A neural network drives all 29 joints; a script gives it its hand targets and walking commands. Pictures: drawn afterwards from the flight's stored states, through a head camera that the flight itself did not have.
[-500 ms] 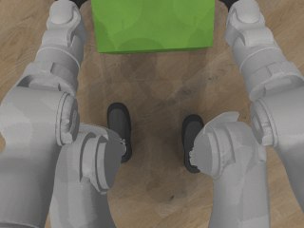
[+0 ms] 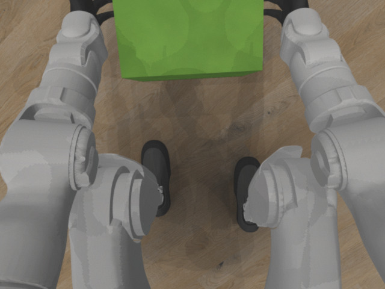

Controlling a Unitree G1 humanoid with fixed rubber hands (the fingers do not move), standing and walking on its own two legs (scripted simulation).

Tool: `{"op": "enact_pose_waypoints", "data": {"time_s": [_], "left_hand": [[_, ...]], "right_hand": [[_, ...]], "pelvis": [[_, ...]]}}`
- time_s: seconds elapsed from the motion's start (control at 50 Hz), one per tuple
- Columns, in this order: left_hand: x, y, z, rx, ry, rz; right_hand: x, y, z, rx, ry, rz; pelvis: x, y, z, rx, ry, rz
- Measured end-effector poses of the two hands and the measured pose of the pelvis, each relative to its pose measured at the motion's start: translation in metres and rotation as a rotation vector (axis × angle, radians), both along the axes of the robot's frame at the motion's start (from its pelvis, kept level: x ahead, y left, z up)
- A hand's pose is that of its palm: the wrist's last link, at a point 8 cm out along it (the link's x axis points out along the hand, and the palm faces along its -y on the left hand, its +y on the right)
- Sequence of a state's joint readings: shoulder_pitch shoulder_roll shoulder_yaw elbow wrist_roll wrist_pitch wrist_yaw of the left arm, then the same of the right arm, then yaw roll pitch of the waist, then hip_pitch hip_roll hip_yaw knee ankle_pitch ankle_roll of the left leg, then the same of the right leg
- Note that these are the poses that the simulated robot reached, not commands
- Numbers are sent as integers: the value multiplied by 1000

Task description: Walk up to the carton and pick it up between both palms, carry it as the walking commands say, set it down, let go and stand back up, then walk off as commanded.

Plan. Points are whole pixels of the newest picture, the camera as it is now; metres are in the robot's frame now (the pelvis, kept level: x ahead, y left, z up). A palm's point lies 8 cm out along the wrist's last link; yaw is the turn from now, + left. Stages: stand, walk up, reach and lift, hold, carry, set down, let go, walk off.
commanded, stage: reach and lift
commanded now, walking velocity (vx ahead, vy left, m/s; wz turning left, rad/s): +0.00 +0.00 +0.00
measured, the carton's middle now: (190, 38) +0.51 +0.04 -0.25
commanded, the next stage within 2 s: none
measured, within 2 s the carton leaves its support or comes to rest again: neither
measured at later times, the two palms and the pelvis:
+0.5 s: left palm (71, 5) +0.52 +0.19 -0.10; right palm out of the picture +0.53 -0.13 -0.10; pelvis +0.00 +0.01 +0.02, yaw -1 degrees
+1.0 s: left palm (49, 1) +0.50 +0.18 -0.03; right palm out of the picture +0.52 -0.14 -0.03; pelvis +0.00 +0.01 +0.06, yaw -1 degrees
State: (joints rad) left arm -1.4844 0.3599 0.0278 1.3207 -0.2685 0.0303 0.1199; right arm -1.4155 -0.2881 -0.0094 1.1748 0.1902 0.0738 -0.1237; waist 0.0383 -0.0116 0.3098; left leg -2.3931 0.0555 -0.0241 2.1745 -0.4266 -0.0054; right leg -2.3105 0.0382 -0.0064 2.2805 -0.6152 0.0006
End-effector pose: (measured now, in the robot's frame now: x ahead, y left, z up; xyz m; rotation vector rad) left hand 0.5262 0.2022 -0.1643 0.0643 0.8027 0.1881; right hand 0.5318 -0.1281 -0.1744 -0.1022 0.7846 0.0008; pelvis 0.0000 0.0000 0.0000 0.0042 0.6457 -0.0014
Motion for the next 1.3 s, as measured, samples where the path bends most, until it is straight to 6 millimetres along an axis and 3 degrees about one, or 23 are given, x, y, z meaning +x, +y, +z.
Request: {"op": "enact_pose_waypoints", "data": {"time_s": [0.12, 0.44, 0.68, 0.92, 1.3], "left_hand": [[-5, 5, 16, -11, -37, 36], [-6, -7, 58, -54, -82, 26], [-5, -6, 80, -35, -102, 46], [-19, -19, 117, -22, -125, 90], [-31, -12, 172, -23, -125, 117]], "right_hand": [[-2, 7, 17, 7, -25, -18], [0, -5, 70, 2, -60, -71], [-3, -2, 83, 25, -76, -85], [-14, -5, 126, -16, -99, -167], [-23, -1, 183, 17, -98, -129]], "pelvis": [[-3, 2, 3, -1, 2, -11], [-7, 6, 21, -12, 37, -5], [4, 5, 34, -9, 112, -5], [5, 8, 55, -9, 166, -14], [3, 7, 91, -11, 189, -10]]}}
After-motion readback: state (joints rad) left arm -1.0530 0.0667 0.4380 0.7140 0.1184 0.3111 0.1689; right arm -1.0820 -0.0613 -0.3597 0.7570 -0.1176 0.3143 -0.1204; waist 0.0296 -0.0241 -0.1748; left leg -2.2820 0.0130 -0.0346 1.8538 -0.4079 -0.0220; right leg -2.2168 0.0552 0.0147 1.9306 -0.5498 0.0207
